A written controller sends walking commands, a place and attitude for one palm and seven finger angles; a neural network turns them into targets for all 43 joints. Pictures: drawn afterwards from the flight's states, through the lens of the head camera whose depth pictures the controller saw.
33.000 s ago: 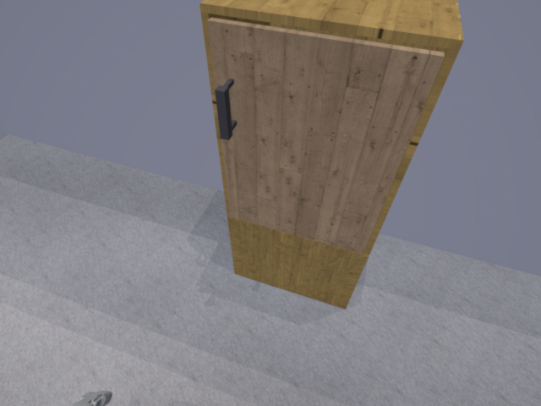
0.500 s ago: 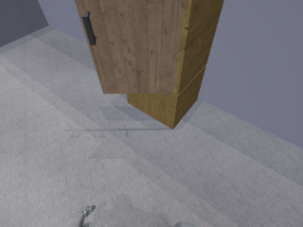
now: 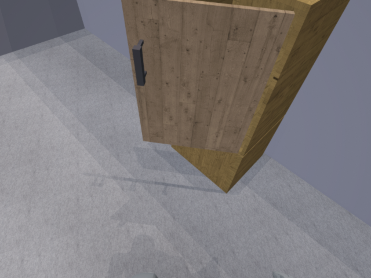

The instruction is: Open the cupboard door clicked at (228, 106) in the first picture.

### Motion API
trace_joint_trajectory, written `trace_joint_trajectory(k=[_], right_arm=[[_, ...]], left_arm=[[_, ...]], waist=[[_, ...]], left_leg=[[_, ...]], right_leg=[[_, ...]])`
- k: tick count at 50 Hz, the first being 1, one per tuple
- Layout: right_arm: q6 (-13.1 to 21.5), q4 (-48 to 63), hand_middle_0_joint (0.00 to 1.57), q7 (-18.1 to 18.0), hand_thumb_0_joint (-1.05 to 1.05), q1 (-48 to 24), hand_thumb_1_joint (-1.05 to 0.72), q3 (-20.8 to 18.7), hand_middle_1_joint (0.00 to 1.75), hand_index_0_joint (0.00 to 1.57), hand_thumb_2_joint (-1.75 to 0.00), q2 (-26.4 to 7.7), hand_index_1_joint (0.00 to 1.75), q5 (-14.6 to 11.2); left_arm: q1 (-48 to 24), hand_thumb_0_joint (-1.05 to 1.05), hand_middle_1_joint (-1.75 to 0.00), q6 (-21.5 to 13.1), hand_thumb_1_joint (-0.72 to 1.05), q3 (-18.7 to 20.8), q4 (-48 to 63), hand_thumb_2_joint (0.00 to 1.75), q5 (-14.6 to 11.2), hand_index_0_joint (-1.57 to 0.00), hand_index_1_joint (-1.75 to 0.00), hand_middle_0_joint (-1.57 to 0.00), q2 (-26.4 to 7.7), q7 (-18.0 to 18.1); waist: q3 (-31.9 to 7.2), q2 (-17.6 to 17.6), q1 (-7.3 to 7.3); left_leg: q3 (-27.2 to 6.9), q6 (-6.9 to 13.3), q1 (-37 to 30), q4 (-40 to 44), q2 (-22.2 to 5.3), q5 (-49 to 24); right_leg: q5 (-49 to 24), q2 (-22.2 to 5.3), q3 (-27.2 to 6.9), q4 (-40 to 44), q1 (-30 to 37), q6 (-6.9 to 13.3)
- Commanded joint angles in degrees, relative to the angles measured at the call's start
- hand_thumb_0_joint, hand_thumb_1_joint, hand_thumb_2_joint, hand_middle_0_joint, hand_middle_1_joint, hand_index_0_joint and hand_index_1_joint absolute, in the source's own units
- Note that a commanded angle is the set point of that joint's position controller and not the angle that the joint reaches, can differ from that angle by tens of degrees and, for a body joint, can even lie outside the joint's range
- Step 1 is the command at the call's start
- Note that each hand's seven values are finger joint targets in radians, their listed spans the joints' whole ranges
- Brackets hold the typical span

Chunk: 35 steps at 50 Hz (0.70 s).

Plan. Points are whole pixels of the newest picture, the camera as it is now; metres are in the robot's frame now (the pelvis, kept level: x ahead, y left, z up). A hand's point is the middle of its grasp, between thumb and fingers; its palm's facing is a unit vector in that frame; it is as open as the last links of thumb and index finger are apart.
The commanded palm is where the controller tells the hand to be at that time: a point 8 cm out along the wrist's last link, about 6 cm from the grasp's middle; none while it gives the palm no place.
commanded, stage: come to a stop and stand still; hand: left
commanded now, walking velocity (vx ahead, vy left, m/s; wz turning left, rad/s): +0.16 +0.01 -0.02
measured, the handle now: (141, 63) +0.66 +0.21 +0.08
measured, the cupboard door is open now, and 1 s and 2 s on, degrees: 37 37 37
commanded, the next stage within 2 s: look again from close up in 1.04 s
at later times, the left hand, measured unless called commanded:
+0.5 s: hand (119, 267) +0.16 +0.17 -0.16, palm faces +0.00 -0.97 -0.25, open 7.3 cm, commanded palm none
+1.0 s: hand out of the picture +0.07 +0.23 -0.15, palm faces -0.02 -0.96 -0.29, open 7.4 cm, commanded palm none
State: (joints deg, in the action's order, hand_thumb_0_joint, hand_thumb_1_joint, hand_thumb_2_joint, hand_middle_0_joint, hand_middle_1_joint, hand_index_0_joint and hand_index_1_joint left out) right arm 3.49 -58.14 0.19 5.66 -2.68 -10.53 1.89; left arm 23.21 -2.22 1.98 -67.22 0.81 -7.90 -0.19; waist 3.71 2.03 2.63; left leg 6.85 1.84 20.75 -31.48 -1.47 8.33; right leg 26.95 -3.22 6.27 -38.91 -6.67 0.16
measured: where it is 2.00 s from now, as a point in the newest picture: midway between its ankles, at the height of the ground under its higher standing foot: outside the picture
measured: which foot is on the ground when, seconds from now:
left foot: down 0.00-0.38, up 0.40-0.64, down 0.66-1.00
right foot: up 0.00-0.30, down 0.32-1.00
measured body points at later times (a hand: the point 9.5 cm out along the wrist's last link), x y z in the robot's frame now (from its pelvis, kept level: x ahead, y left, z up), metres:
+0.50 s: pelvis +0.08 -0.02 +0.01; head +0.13 -0.03 +0.45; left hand +0.16 +0.22 -0.14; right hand +0.09 -0.25 -0.16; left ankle +0.03 +0.10 -0.68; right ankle +0.11 -0.13 -0.73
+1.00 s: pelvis +0.05 +0.03 +0.01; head +0.05 +0.00 +0.45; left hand +0.07 +0.28 -0.13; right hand +0.11 -0.20 -0.15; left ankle +0.05 +0.11 -0.73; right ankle +0.09 -0.11 -0.73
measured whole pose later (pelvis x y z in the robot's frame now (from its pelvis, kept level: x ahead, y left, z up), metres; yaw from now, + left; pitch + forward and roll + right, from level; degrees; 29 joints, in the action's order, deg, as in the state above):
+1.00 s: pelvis +0.05 +0.03 +0.01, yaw -3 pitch -1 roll +1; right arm -0.3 -52.1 -0.9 13.7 -1.4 -11.6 1.1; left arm 17.3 1.7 0.4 -57.8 1.3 -10.5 0.9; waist 1.0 -3.7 0.8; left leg 7.8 3.2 11.7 -29.2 1.7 16.7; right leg 12.5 -3.6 0.1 -32.2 -18.6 -1.2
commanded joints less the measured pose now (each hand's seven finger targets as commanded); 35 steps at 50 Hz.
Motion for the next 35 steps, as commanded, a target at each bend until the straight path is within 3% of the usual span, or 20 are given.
trace_joint_trajectory(k=[1,4,8,12,14,15,16,17,18,19,20,22,24,28,30,31,32,33,34,35], right_arm=[[-0.4,-2.7,0.2,-1.8,0.0,18.1,-0.9,-1.4,0.3,0.2,-0.9,-9.9,0.3,-0.2],[0.1,-0.8,0.2,-2.1,0.0,11.9,-0.9,0.0,0.3,0.2,-0.9,-5.6,0.3,-0.4],[0.2,-0.4,0.2,-2.6,0.0,9.7,-0.9,0.5,0.3,0.2,-0.9,-3.8,0.3,-0.4],[-1.7,-0.7,0.2,-3.0,0.0,7.7,-0.9,0.1,0.3,0.2,-0.9,-6.0,0.3,-0.7],[-2.7,-1.0,0.2,-3.0,0.0,7.9,-0.9,-0.5,0.3,0.2,-0.9,-6.8,0.3,-0.8],[-3.1,-0.8,0.2,-3.0,0.0,8.4,-0.9,-0.7,0.3,0.2,-0.9,-6.7,0.3,-1.1],[-3.5,-0.7,0.2,-2.9,0.0,9.4,-0.9,-1.1,0.3,0.2,-0.9,-6.5,0.3,-1.2],[-4.0,-0.8,0.2,-2.6,0.0,11.0,-0.9,-1.3,0.3,0.2,-0.9,-5.3,0.3,-1.6],[-4.6,-1.0,0.2,-2.2,0.0,12.7,-0.9,-1.2,0.3,0.2,-0.9,-3.8,0.3,-1.9],[-5.4,-1.1,0.2,-2.2,0.0,12.3,-0.9,-1.0,0.3,0.2,-0.9,-2.4,0.3,-1.9],[-5.9,-0.7,0.2,-2.3,0.0,11.3,-0.9,-1.0,0.3,0.2,-0.9,-2.4,0.3,-1.9],[-6.3,-0.2,0.2,-2.2,0.0,9.0,-0.9,-1.1,0.3,0.2,-0.9,-3.0,0.3,-1.9],[-6.2,-0.2,0.2,-2.0,0.0,8.6,-0.9,-1.0,0.3,0.2,-0.9,-2.7,0.3,-2.0],[-5.8,-0.9,0.2,-1.6,0.0,10.9,-0.9,-0.6,0.3,0.2,-0.9,-1.9,0.3,-1.8],[-5.2,-2.2,0.2,-1.4,0.0,14.1,-0.9,-0.5,0.3,0.2,-0.9,-1.3,0.3,-1.6],[-4.7,-2.4,0.2,-1.5,0.0,15.0,-0.9,-0.7,0.3,0.2,-0.9,-3.4,0.3,-1.4],[-3.4,3.3,0.2,-1.6,0.0,10.7,-0.9,-2.0,0.3,0.2,-0.9,-8.0,0.3,-2.0],[-3.3,6.1,0.2,-1.7,0.0,9.8,-0.9,-1.8,0.3,0.2,-0.9,-6.9,0.3,-0.9],[-3.8,6.8,0.2,-1.7,0.0,8.8,-0.9,-1.5,0.3,0.2,-0.9,-7.8,0.3,-0.6],[-3.9,8.4,0.2,-1.7,0.0,7.6,-0.9,-0.8,0.3,0.2,-0.9,-6.9,0.3,-0.4]], left_arm=[[-5.8,0.0,-0.3,-1.4,0.9,0.7,7.7,0.9,0.2,-0.2,-0.3,-0.2,-4.2,1.0],[-4.2,0.0,-0.3,0.3,0.9,0.9,6.8,0.9,0.6,-0.2,-0.3,-0.2,-2.4,0.2],[-1.8,0.0,-0.3,1.8,0.9,0.3,6.0,0.9,0.2,-0.2,-0.3,-0.2,-0.2,1.0],[-2.9,0.0,-0.3,2.8,0.9,0.5,6.7,0.9,0.2,-0.2,-0.3,-0.2,-3.1,1.5],[-3.7,0.0,-0.3,3.0,0.9,1.1,7.8,0.9,0.4,-0.2,-0.3,-0.2,-5.6,1.5],[-3.8,0.0,-0.3,2.9,0.9,1.5,8.4,0.9,0.6,-0.2,-0.3,-0.2,-7.3,1.5],[-3.4,0.0,-0.3,2.6,0.9,1.8,8.9,0.9,0.9,-0.2,-0.3,-0.2,-9.4,1.6],[-4.6,0.0,-0.3,2.5,0.9,2.0,9.3,0.9,1.0,-0.2,-0.3,-0.2,-11.3,1.7],[-5.8,0.0,-0.3,2.5,0.9,2.1,9.5,0.9,0.7,-0.2,-0.3,-0.2,-13.1,1.7],[-6.0,0.0,-0.3,2.2,0.9,2.0,9.7,0.9,0.4,-0.2,-0.3,-0.2,-13.2,2.0],[-6.7,0.0,-0.3,2.1,0.9,2.2,9.8,0.9,0.5,-0.2,-0.3,-0.2,-12.6,2.6],[-8.4,0.0,-0.3,2.4,0.9,2.3,10.7,0.9,0.6,-0.2,-0.3,-0.2,-12.2,3.1],[-9.9,0.0,-0.3,2.5,0.9,2.7,11.4,0.9,0.7,-0.2,-0.3,-0.2,-12.6,3.2],[-11.3,0.0,-0.3,2.7,0.9,3.2,12.0,0.9,0.8,-0.2,-0.3,-0.2,-13.0,3.0],[-12.1,0.0,-0.3,2.8,0.9,3.0,11.4,0.9,0.5,-0.2,-0.3,-0.2,-12.1,2.7],[-12.0,0.0,-0.3,3.1,0.9,2.6,12.0,0.9,-0.1,-0.2,-0.3,-0.2,-10.5,2.4],[-9.7,0.0,-0.3,2.4,0.9,1.2,12.6,0.9,-0.9,-0.2,-0.3,-0.2,-10.7,4.9],[-9.7,0.0,-0.3,2.9,0.9,0.9,14.8,0.9,-0.5,-0.2,-0.3,-0.2,-9.9,4.5],[-9.5,0.0,-0.3,3.0,0.9,1.1,14.8,0.9,-0.3,-0.2,-0.3,-0.2,-8.7,3.9],[-10.8,0.0,-0.3,3.6,0.9,0.5,14.9,0.9,0.2,-0.2,-0.3,-0.2,-8.7,3.4]], waist=[[-6.6,-10.3,-6.96],[-0.4,-8.7,-3.31],[-3.6,-4.4,-0.96],[-4.4,-10.0,-1.04],[-3.8,-9.5,-0.89],[-1.9,-6.7,-0.71],[-3.1,-2.3,-0.86],[-4.1,3.1,-1.95],[-4.7,6.4,-2.79],[-7.2,10.2,-2.38],[-7.5,12.2,-1.74],[-6.8,10.9,-1.01],[-7.9,7.8,-1.27],[-9.1,7.3,-2.07],[-8.8,7.0,-3.46],[-8.5,1.5,-3.64],[-16.7,-12.4,-4.18],[-16.9,-18.3,-2.86],[-14.6,-20.0,-2.13],[-8.6,-20.8,-2.17]], left_leg=[[-21.1,11.7,-21.0,13.0,-21.1,-17.3],[-14.1,8.5,-10.0,18.1,-16.7,-9.8],[-5.9,6.7,-6.8,15.0,-13.5,-29.9],[-6.2,5.9,-7.8,10.8,-13.8,-28.1],[-7.2,4.4,-8.6,7.6,-13.0,-24.6],[-7.4,2.8,-6.3,5.6,-11.6,-21.0],[-5.3,0.4,-5.5,2.1,-8.0,-14.4],[-2.9,-1.7,-3.3,-2.1,-3.7,-4.2],[-1.2,-3.1,-3.3,-7.2,0.2,9.1],[-1.5,-3.6,-3.6,-14.9,1.4,21.8],[-4.1,-3.3,-1.9,-20.8,1.0,25.9],[-7.3,-3.5,2.7,-27.9,1.2,26.5],[-7.4,-4.2,3.2,-25.4,0.9,25.5],[-4.4,-4.9,-2.1,-8.5,1.2,17.5],[-3.6,-4.4,-10.3,5.5,1.5,6.4],[-5.7,-3.4,-14.3,10.1,-1.5,0.9],[-3.7,-3.6,-12.8,6.6,-6.0,-9.1],[-7.9,-1.2,-12.8,6.1,-8.1,-15.0],[-8.5,0.9,-13.2,4.6,-10.3,-19.2],[-10.8,2.3,-8.1,7.5,-10.7,-13.8]], right_leg=[[3.8,-1.6,-4.4,-31.4,-25.7,1.3],[-3.9,-3.8,-5.3,-26.7,-22.6,0.1],[-9.8,-2.7,-4.6,-12.3,-13.2,-1.5],[-11.9,-0.7,-2.6,-0.7,-7.9,-1.5],[-15.3,-0.3,-2.9,5.7,-6.8,-1.0],[-24.1,-0.9,-4.3,9.1,-5.4,-0.3],[-38.9,-4.0,-8.5,9.7,-3.8,1.1],[-49.7,-9.7,-13.5,9.4,-3.3,5.0],[-53.8,-15.7,-15.3,12.6,-4.5,8.9],[-55.4,-18.1,-17.9,16.0,-3.6,12.2],[-57.2,-18.1,-18.1,16.7,-2.9,13.6],[-58.9,-17.7,-17.0,16.1,-1.1,13.9],[-57.9,-16.6,-14.5,15.6,1.4,12.9],[-48.9,-14.1,-12.8,14.0,1.4,10.2],[-37.9,-11.3,-10.9,11.2,-3.0,6.5],[-30.1,-8.6,-8.9,7.8,-7.0,3.9],[-37.6,-6.5,-7.8,2.2,0.2,2.6],[-26.0,-4.1,-5.8,-0.8,-3.5,2.6],[-15.8,-2.3,-3.6,0.4,-8.2,2.4],[-6.2,0.1,-2.5,0.2,-10.8,1.6]])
